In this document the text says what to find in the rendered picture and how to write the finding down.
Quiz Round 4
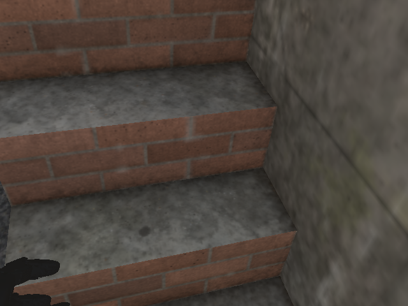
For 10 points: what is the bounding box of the robot left hand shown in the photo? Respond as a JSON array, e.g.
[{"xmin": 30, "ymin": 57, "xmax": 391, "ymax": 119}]
[{"xmin": 0, "ymin": 257, "xmax": 70, "ymax": 306}]

